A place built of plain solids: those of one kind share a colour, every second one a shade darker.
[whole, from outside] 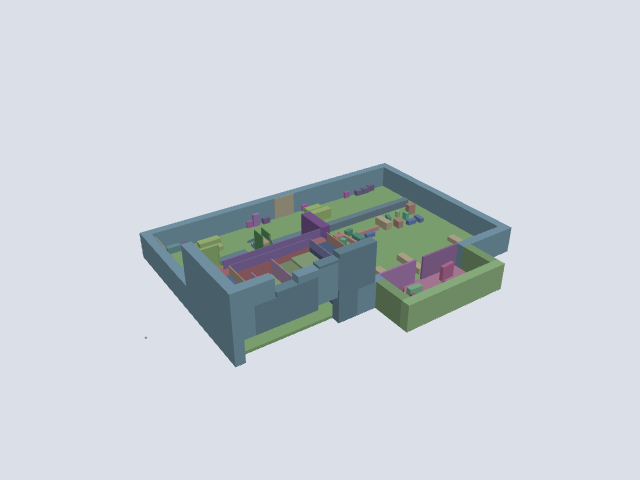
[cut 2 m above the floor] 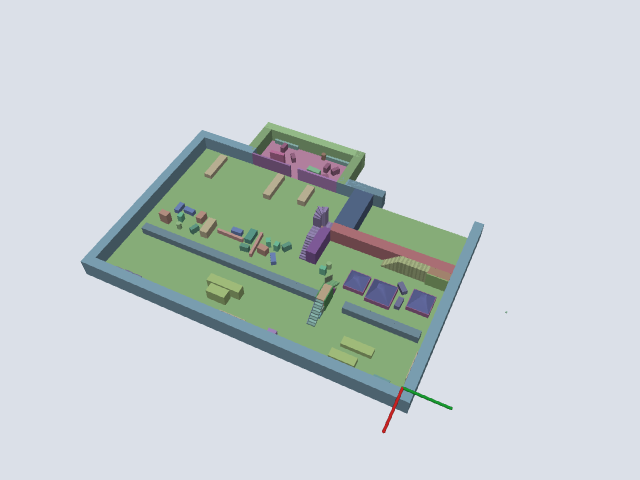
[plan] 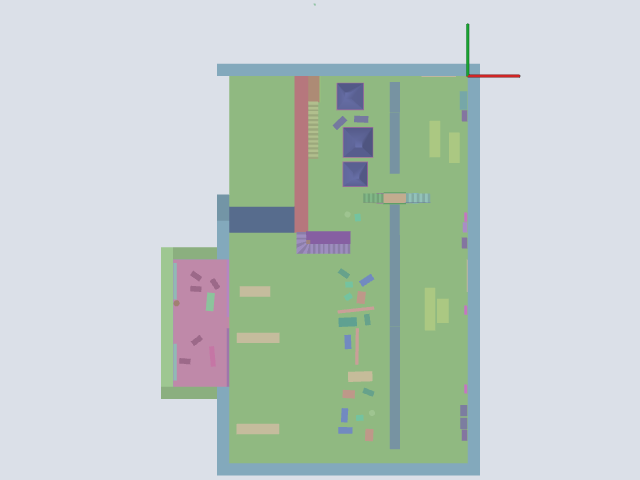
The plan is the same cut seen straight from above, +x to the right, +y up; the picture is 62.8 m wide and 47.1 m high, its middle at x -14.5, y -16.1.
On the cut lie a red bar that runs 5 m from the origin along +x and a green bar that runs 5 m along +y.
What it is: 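25 risers of 0.214 m in one run along the bins' fronts, up to the walk on their tops, 5.34 m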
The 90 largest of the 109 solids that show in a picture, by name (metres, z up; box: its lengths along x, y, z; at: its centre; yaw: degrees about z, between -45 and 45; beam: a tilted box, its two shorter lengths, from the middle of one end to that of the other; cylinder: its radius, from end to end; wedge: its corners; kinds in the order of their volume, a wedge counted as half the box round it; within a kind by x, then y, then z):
{
 "wall_metal_1": {"box": [1.2, 8.7, 3.6], "at": [-24.01, -34.85, 1.4]},
 "wall_metal_2": {"box": [1.2, 3.8, 3.6], "at": [-24.01, -16.1, 1.4]},
 "wall_metal_3": {"box": [1.2, 4.97, 8.94], "at": [-24.01, -14.12, 4.07]},
 "wall_metal_4": {"box": [1.2, 4.97, 3.9], "at": [-24.01, -11.55, 5.99]},
 "wall_metal_5": {"box": [1.2, 4.97, 4.5], "at": [-24.01, -8.98, 5.39]},
 "wall_metal_6": {"box": [1.2, 4.97, 4.2], "at": [-24.01, -6.42, 4.64]},
 "wall_metal_7": {"box": [1.2, 4.97, 3.6], "at": [-24.01, -3.85, 4.34]},
 "wall_metal_8": {"box": [1.2, 4.97, 6.0], "at": [-24.01, -1.28, 5.54]},
 "wall_metal_9": {"box": [11.25, 1.2, 8.94], "at": [-18.98, 0.6, 4.07]},
 "wall_metal_10": {"box": [25.81, 1.2, 3.6], "at": [-11.71, -38.6, 1.4]},
 "wall_metal_11": {"box": [16.96, 1.2, 3.6], "at": [-7.28, 0.6, 1.4]},
 "wall_metal_12": {"box": [1.2, 40.4, 3.6], "at": [0.6, -19.0, 1.4]},
 "floor_hallground_asphalt_1": {"box": [23.41, 38.0, 0.4], "at": [-11.71, -19.0, -0.2]},
 "floor_bin_concrete_1": {"box": [6.4, 2.57, 5.74], "at": [-20.21, -14.12, 2.47]},
 "floor_bin_concrete_2": {"box": [6.4, 2.57, 2.8], "at": [-20.21, -1.28, 3.94]},
 "wall_brick_1": {"box": [1.2, 14.9, 3.6], "at": [-29.51, -24.25, 1.4]},
 "wall_brick_2": {"box": [6.7, 1.2, 3.6], "at": [-26.76, -31.1, 1.4]},
 "wall_brick_3": {"box": [6.7, 1.2, 3.6], "at": [-26.76, -17.4, 1.4]},
 "floor_walk_concrete_1": {"box": [1.35, 15.4, 5.74], "at": [-16.34, -7.7, 2.47]},
 "pod_dusthouse_timber_1": {"box": [4.36, 1.26, 6.59], "at": [-13.68, -15.87, 3.29]},
 "conveyor_1": {"box": [1.0, 3.0, 1.05], "at": [-7.16, -35.12, 0.53]},
 "conveyor_2": {"box": [1.0, 3.0, 1.05], "at": [-7.16, -32.12, 0.53]},
 "conveyor_3": {"box": [1.0, 3.0, 1.05], "at": [-7.16, -29.12, 0.53]},
 "conveyor_4": {"box": [1.0, 3.0, 1.05], "at": [-7.16, -26.12, 0.53]},
 "conveyor_5": {"box": [1.0, 3.0, 1.05], "at": [-7.16, -23.12, 0.53]},
 "conveyor_6": {"box": [1.0, 3.0, 1.05], "at": [-7.16, -20.12, 0.53]},
 "conveyor_7": {"box": [1.0, 3.0, 1.05], "at": [-7.16, -17.12, 0.53]},
 "conveyor_8": {"box": [1.0, 3.0, 1.05], "at": [-7.16, -14.12, 0.53]},
 "conveyor_9": {"box": [1.0, 3.0, 1.05], "at": [-7.16, -8.1, 0.53]},
 "conveyor_10": {"box": [1.0, 3.0, 1.05], "at": [-7.16, -5.1, 0.53]},
 "conveyor_11": {"box": [1.0, 3.0, 1.05], "at": [-7.16, -2.1, 0.53]},
 "floor_bin_timber_1": {"box": [6.4, 2.57, 0.7], "at": [-20.21, -11.55, 4.39]},
 "floor_bin_timber_2": {"box": [6.4, 2.57, 1.3], "at": [-20.21, -8.98, 3.79]},
 "floor_annex_concrete_1": {"box": [5.5, 12.5, 0.4], "at": [-26.16, -24.25, -0.2]},
 "floor_walkland_concrete_1": {"box": [1.1, 2.6, 5.74], "at": [-15.11, -1.3, 2.47]},
 "boardstack_front_1": {"box": [1.05, 4.2, 1.46], "at": [-3.71, -22.88, 0.73]},
 "boardstack_front_2": {"box": [1.05, 3.6, 0.64], "at": [-3.22, -6.18, 0.32]},
 "boardstack_front_3": {"box": [1.15, 2.4, 1.48], "at": [-2.45, -23.05, 0.74]},
 "boardstack_front_4": {"box": [1.05, 3.0, 0.72], "at": [-1.31, -7.05, 0.36]},
 "dustheap_baybwa_1": {"box": [2.7, 2.7, 0.64], "at": [-11.53, -2.01, 0.32]},
 "dustheap_baybwa_2": {"box": [2.5, 2.5, 0.64], "at": [-11.04, -9.64, 0.32]},
 "dustheap_baybwa_3": {"box": [3.0, 3.0, 0.64], "at": [-10.77, -6.52, 0.32]},
 "wall_concrete_1": {"box": [0.25, 5.75, 3.6], "at": [-23.54, -27.62, 1.4]},
 "wall_concrete_2": {"box": [0.25, 5.65, 3.6], "at": [-23.54, -20.82, 1.4]},
 "heap_bwa_1": {"wedge": [[-12.82, -3.3, 0.63], [-12.82, -0.72, 0.63], [-12.03, -2.25, 1.51], [-12.03, -1.63, 1.51], [-11.41, -2.25, 1.51], [-11.41, -1.63, 1.51], [-10.24, -3.3, 0.63], [-10.24, -0.72, 0.63]]},
 "heap_bwa_2": {"wedge": [[-12.23, -10.83, 0.63], [-12.23, -8.45, 0.63], [-11.23, -10.08, 1.43], [-11.23, -9.51, 1.43], [-10.66, -10.08, 1.43], [-10.66, -9.51, 1.43], [-9.85, -10.83, 0.63], [-9.85, -8.45, 0.63]]},
 "heap_bwa_3": {"wedge": [[-12.21, -7.96, 0.63], [-12.21, -5.08, 0.63], [-11.05, -7.01, 1.78], [-11.05, -6.32, 1.78], [-10.36, -7.01, 1.78], [-10.36, -6.32, 1.78], [-9.32, -7.96, 0.63], [-9.32, -5.08, 0.63]]},
 "boardstack_end_1": {"box": [3.0, 1.05, 0.88], "at": [-20.87, -21.16, 0.44]},
 "boardstack_end_2": {"box": [4.2, 1.05, 0.64], "at": [-20.59, -34.64, 0.32]},
 "boardstack_end_3": {"box": [4.2, 1.0, 0.82], "at": [-20.56, -25.71, 0.41]},
 "step_bwa_1": {"box": [1.0, 0.32, 1.97], "at": [-15.16, -6.14, 0.93]},
 "step_bwa_2": {"box": [1.0, 0.32, 2.39], "at": [-15.16, -5.68, 1.15]},
 "step_bwa_3": {"box": [1.0, 0.32, 3.89], "at": [-15.16, -4.06, 1.9]},
 "step_bwa_4": {"box": [1.0, 0.32, 4.32], "at": [-15.16, -3.6, 2.11]},
 "step_bwa_5": {"box": [1.0, 0.32, 4.75], "at": [-15.16, -3.13, 2.32]},
 "floor_crosswalk_concrete_1": {"box": [2.2, 0.95, 2.35], "at": [-7.16, -12.0, 0.78]},
 "pallets_hall_1": {"box": [1.2, 0.8, 1.04], "at": [-11.68, -31.23, 0.52], "yaw": -2.7},
 "pallets_hall_2": {"box": [0.8, 1.2, 0.99], "at": [-10.46, -21.75, 0.5], "yaw": -6.2},
 "pallets_hall_3": {"box": [0.8, 1.2, 1.53], "at": [-9.67, -35.23, 0.76], "yaw": -2.7},
 "step_1": {"wedge": [[-16.81, -16.49, -0.05], [-16.81, -16.49, 4.52], [-16.81, -16.04, -0.05], [-16.81, -16.04, 4.52], [-15.86, -16.24, -0.05], [-15.86, -16.24, 4.52], [-15.86, -16.04, -0.05], [-15.86, -16.04, 4.52]]},
 "step_2": {"box": [0.95, 0.33, 4.98], "at": [-16.33, -15.72, 2.44]},
 "step_3": {"wedge": [[-15.88, -17.45, -0.05], [-15.88, -17.45, 3.49], [-15.63, -16.5, -0.05], [-15.63, -16.5, 3.49], [-15.43, -17.45, -0.05], [-15.43, -17.45, 3.49], [-15.43, -16.5, -0.05], [-15.43, -16.5, 3.49]]},
 "slabwood_hall_1": {"box": [2.4, 1.0, 1.12], "at": [-10.55, -29.5, 0.56], "yaw": 1.7},
 "rail_walkland_1": {"box": [0.12, 2.6, 7.84], "at": [-14.5, -1.3, 3.92]},
 "barrow_hall_1": {"box": [0.65, 1.4, 0.64], "at": [-12.09, -33.3, 0.32], "yaw": -3.3},
 "barrow_hall_2": {"box": [1.4, 0.65, 0.63], "at": [-12.02, -34.78, 0.31], "yaw": -0.6},
 "barrow_hall_3": {"box": [0.65, 1.4, 0.62], "at": [-11.76, -26.11, 0.31], "yaw": 2.3},
 "barrow_hall_4": {"box": [1.4, 0.65, 0.64], "at": [-9.91, -20.06, 0.32], "yaw": 33.3},
 "shelf_annex_1": {"box": [0.5, 2.0, 1.97], "at": [-25.05, -27.53, 0.99], "yaw": 5.2},
 "rail_walk_1": {"box": [0.12, 12.96, 1.1], "at": [-15.72, -8.92, 5.89]},
 "rail_crosswalk_1": {"box": [2.2, 0.12, 3.06], "at": [-7.16, -12.54, 1.53]},
 "rail_crosswalk_2": {"box": [2.2, 0.12, 3.06], "at": [-7.16, -11.46, 1.53]},
 "rail_bindiv_1": {"box": [6.4, 0.12, 2.0], "at": [-20.21, -7.7, 4.54]},
 "cant_hall_1": {"box": [3.6, 0.32, 0.63], "at": [-10.98, -22.97, 0.32], "yaw": 6.2},
 "cant_hall_2": {"box": [0.32, 3.6, 0.63], "at": [-10.86, -26.55, 0.31], "yaw": -0.8},
 "cant_annex_far_1": {"box": [0.32, 3.6, 0.63], "at": [-28.71, -28.09, 0.32]},
 "cant_annex_far_2": {"box": [0.32, 3.6, 0.63], "at": [-28.71, -20.15, 0.31]},
 "cart_hall_1": {"box": [1.8, 0.9, 0.77], "at": [-11.78, -24.15, 0.39], "yaw": 2.2},
 "motor_1": {"box": [0.7, 1.1, 0.82], "at": [-0.39, -34.09, 0.41]},
 "motor_2": {"box": [0.7, 1.1, 0.79], "at": [-0.39, -32.84, 0.39]},
 "bench_annex_1": {"box": [0.75, 1.8, 0.9], "at": [-25.26, -22.17, 0.45], "yaw": -4.8},
 "bench_1": {"box": [0.75, 1.8, 0.89], "at": [-0.41, -2.41, 0.45]},
 "barrow_fillbwa_1": {"box": [1.4, 0.65, 0.64], "at": [-12.56, -4.62, 0.32], "yaw": 43.9},
 "barrow_fillbwa_2": {"box": [1.4, 0.65, 0.62], "at": [-10.46, -4.25, 0.31], "yaw": -1.7},
 "slidingdoor_hall_1": {"box": [0.1, 3.2, 3.2], "at": [-0.06, -19.61, 1.6]},
 "rail_bin_1": {"box": [6.4, 0.12, 1.1], "at": [-20.21, -2.51, 5.89]},
 "rail_bins_1": {"box": [6.4, 0.12, 1.1], "at": [-20.21, -15.34, 5.89]},
 "rail_binz_1": {"box": [6.4, 0.12, 1.1], "at": [-20.21, -12.89, 5.89]},
 "cabinet_1": {"box": [0.45, 1.0, 1.84], "at": [-0.27, -14.87, 0.92]},
 "toolchest_1": {"box": [0.55, 1.1, 0.94], "at": [-0.32, -35.25, 0.47]}
}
